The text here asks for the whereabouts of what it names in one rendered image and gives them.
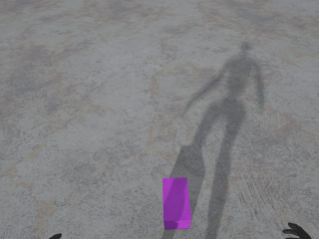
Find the carton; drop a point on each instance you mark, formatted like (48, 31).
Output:
(175, 203)

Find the right robot hand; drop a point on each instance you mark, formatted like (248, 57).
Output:
(297, 231)

